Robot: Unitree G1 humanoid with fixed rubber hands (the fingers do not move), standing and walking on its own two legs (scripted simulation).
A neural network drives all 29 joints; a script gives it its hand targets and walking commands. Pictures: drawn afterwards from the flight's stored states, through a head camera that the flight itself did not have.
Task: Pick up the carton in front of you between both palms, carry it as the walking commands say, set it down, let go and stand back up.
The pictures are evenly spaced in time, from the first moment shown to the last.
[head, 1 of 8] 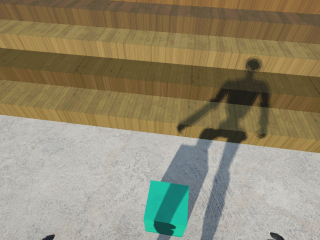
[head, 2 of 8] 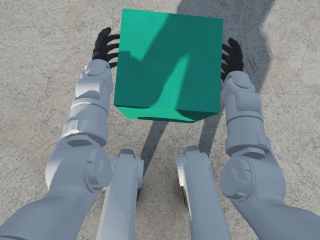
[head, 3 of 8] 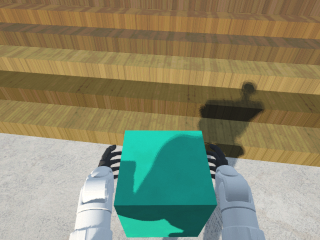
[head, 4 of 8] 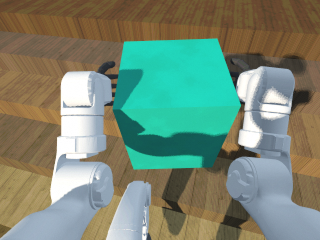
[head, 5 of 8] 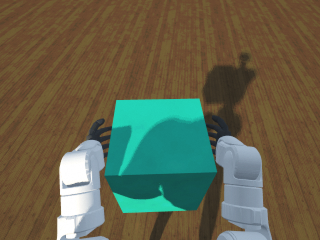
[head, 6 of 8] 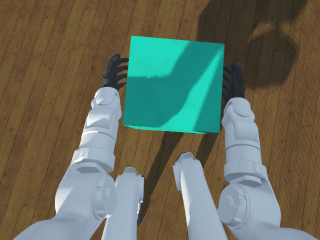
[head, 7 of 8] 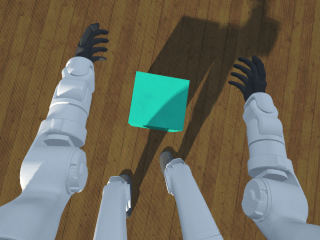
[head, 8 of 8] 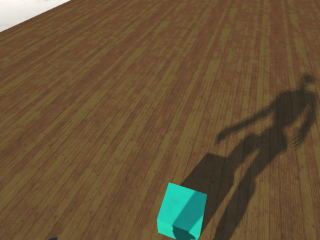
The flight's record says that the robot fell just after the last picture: no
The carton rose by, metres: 1.81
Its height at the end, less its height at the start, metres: +1.05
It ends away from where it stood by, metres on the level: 3.62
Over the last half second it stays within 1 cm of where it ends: yes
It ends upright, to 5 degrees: yes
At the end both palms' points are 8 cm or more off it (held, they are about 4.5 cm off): yes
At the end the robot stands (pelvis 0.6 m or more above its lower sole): yes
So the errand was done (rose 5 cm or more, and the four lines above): yes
